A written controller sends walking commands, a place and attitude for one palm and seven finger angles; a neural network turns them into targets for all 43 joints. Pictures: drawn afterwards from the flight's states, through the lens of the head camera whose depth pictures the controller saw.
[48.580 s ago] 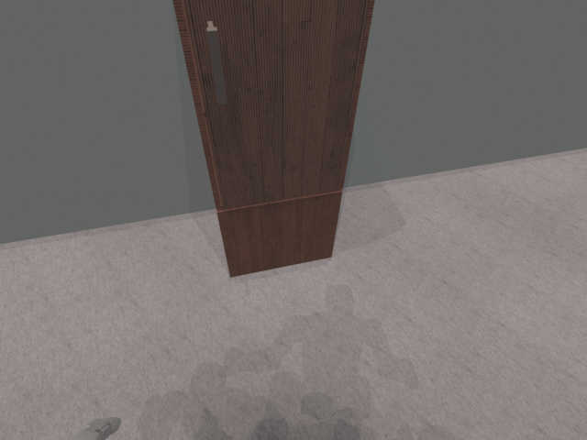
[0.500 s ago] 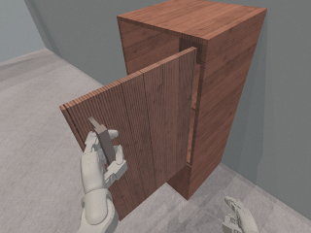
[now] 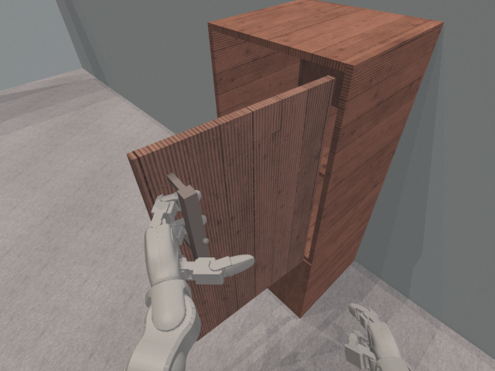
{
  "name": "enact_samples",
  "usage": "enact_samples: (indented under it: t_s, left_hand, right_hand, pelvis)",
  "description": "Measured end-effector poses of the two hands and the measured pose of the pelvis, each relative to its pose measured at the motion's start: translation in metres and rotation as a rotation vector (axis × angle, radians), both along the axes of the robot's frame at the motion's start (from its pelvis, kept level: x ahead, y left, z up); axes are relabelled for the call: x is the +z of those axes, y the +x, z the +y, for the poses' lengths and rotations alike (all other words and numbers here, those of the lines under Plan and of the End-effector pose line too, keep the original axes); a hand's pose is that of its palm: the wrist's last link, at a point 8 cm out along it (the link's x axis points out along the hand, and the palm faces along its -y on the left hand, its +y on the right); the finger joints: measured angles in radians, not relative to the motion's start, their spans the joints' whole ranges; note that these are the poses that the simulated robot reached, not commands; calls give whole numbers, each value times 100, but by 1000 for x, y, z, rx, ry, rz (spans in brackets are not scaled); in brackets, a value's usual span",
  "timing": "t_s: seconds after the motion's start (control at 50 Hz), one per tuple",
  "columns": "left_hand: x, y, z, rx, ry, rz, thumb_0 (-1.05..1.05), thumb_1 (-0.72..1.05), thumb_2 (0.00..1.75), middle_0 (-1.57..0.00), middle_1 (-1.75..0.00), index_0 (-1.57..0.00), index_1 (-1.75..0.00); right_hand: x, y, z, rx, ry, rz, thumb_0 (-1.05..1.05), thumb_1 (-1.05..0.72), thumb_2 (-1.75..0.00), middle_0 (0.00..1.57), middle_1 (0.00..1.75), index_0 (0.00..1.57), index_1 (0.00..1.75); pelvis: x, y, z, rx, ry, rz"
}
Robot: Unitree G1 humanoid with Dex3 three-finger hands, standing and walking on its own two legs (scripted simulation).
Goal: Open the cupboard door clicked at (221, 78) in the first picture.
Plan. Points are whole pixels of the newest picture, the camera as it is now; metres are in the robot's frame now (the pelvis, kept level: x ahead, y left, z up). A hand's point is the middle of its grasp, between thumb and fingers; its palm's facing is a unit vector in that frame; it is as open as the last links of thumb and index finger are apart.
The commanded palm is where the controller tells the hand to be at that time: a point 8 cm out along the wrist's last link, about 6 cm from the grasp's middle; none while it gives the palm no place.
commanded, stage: open thumb and fingers to let go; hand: left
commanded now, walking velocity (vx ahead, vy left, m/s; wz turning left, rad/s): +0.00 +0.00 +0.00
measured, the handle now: (188, 221) +0.30 +0.13 +0.13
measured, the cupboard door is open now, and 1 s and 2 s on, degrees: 85 84 84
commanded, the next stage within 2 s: slide the hand sideways off the handle in 0.28 s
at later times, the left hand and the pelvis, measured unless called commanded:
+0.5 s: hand (201, 249) +0.25 +0.10 +0.13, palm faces +0.11 -0.99 -0.05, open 15.7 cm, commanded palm +0.21 +0.13 +0.13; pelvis -0.02 +0.02 +0.00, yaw +0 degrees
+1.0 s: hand (180, 275) +0.21 +0.12 +0.13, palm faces +0.01 -1.00 -0.02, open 16.3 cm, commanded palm +0.17 +0.17 +0.13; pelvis -0.02 +0.02 +0.00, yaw -1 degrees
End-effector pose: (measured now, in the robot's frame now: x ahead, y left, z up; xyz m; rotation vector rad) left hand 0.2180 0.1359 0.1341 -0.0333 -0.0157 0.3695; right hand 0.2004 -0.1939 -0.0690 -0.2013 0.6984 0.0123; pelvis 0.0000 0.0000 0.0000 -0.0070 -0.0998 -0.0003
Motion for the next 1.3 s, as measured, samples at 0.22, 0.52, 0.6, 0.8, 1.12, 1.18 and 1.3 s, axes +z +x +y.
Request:
enact_samples:
  t_s: [0.22,0.52,0.6,0.8,1.12,1.18,1.3]
  left_hand:
    - [0,2,0,-33,12,6,-1,-48,31,-27,-82,-27,-81]
    - [-2,1,16,-317,114,-22,-1,-50,30,-26,-47,-22,-43]
    - [-1,-1,19,-457,73,-23,-1,-50,30,-21,-39,-15,-36]
    - [-5,-21,18,-402,12,-19,-1,-50,30,-14,-31,-15,-31]
    - [-5,-41,39,-368,58,-3,-1,-50,30,-15,-30,-15,-30]
    - [-9,-45,45,-361,67,24,-1,-50,30,-16,-30,-15,-30]
    - [-10,-53,59,-348,78,39,-1,-50,30,-17,-31,-16,-30]
  right_hand:
    - [-3,-15,18,0,19,31,1,-90,-89,20,30,20,30]
    - [1,-28,28,-8,4,33,1,-90,-89,20,30,20,30]
    - [4,-33,26,-32,3,-3,1,-90,-89,20,30,20,30]
    - [12,-36,23,-31,25,-46,1,-90,-89,20,30,20,30]
    - [11,-22,4,-29,22,-94,1,-90,-89,20,30,20,30]
    - [11,-19,-3,-39,16,-102,1,-90,-89,20,30,20,30]
    - [11,-14,-18,-52,-3,-121,1,-90,-89,20,30,20,30]
  pelvis:
    - [-1,-9,14,-8,-8,-5]
    - [0,-19,24,-4,-8,-10]
    - [0,-21,28,-5,-10,-13]
    - [0,-18,28,-26,-1,5]
    - [-1,-7,10,-18,-4,19]
    - [-1,-2,6,-20,-3,25]
    - [-2,6,-1,-16,-3,37]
